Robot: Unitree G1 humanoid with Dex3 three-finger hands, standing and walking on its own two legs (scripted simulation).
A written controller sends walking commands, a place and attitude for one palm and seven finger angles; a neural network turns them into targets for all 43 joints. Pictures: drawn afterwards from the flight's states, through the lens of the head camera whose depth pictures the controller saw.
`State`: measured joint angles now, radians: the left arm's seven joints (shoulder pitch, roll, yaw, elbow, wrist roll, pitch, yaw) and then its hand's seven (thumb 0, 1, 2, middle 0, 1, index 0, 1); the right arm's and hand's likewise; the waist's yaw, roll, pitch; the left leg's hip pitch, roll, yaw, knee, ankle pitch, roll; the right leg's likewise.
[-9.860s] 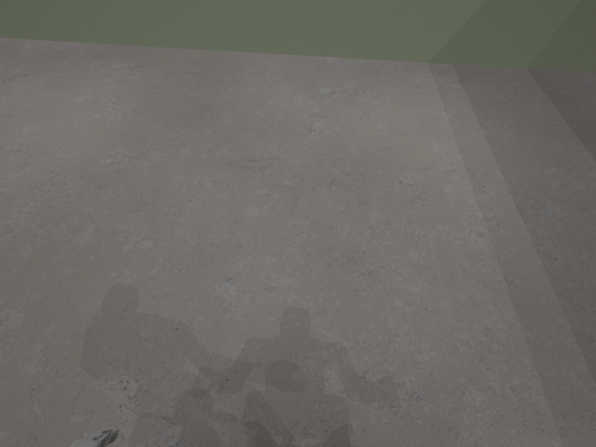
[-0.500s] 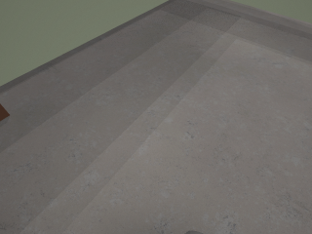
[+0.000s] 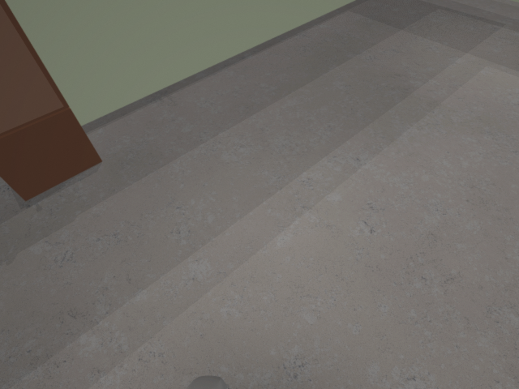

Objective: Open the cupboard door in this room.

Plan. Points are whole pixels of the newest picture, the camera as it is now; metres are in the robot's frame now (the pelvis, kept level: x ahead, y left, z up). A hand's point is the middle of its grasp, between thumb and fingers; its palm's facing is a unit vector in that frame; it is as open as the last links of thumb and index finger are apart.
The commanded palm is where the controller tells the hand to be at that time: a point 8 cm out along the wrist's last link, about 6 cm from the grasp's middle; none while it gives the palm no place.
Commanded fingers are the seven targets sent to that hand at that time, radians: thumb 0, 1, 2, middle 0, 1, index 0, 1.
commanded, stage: turn or walk to find it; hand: left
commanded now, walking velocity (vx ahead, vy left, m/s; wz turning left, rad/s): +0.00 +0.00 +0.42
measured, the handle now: out of the picture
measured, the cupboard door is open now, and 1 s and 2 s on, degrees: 0 0 0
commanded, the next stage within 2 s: stand and wait in 0.66 s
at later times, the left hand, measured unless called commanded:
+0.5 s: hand out of the picture +0.02 +0.26 -0.16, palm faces +0.21 -0.94 -0.26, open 7.4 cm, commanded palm none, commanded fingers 0.00 0.90 0.90 -0.20 -0.30 -0.20 -0.30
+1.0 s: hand out of the picture -0.10 +0.18 -0.16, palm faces +0.39 -0.89 -0.24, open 7.3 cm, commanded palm none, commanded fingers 0.00 0.90 0.90 -0.20 -0.30 -0.20 -0.30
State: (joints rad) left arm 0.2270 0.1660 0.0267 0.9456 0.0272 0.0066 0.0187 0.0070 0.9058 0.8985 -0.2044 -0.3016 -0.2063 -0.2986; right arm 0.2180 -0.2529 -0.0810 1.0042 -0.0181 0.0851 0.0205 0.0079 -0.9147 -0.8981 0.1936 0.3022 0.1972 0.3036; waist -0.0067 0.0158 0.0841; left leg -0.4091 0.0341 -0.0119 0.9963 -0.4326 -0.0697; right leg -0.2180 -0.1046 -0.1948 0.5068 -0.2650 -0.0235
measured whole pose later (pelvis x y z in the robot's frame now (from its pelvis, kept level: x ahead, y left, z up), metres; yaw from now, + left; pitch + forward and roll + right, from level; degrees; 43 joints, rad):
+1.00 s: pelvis -0.06 -0.01 +0.00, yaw +21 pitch -1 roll +2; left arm 0.25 0.17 0.04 1.00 0.03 0.00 0.02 0.01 0.91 0.90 -0.20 -0.30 -0.21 -0.30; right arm 0.22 -0.22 -0.06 1.04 -0.01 0.07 0.00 0.01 -0.92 -0.90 0.19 0.30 0.20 0.30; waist 0.02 0.01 0.07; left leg -0.29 0.03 0.00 0.79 -0.47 -0.05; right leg -0.25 -0.09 -0.17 0.50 -0.23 -0.03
